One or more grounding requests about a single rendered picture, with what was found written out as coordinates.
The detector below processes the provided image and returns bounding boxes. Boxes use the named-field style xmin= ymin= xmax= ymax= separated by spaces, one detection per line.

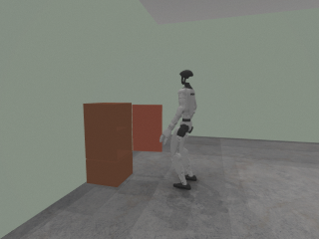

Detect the robot right shin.
xmin=179 ymin=152 xmax=193 ymax=177

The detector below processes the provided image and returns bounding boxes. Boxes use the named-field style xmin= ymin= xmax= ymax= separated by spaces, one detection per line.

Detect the right robot upper arm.
xmin=193 ymin=96 xmax=197 ymax=110

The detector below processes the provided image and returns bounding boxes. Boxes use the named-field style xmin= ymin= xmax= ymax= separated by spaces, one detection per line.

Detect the left robot hand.
xmin=159 ymin=128 xmax=172 ymax=145

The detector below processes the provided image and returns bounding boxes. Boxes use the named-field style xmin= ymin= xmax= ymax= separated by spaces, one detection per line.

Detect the cupboard door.
xmin=132 ymin=105 xmax=162 ymax=152

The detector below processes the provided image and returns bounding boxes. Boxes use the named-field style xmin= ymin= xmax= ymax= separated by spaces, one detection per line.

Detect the robot right foot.
xmin=184 ymin=175 xmax=197 ymax=181

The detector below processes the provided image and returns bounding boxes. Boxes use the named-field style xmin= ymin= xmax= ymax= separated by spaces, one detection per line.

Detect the robot left forearm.
xmin=168 ymin=106 xmax=183 ymax=130

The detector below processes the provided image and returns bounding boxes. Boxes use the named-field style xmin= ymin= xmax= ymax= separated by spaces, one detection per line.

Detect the left robot upper arm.
xmin=177 ymin=88 xmax=187 ymax=114

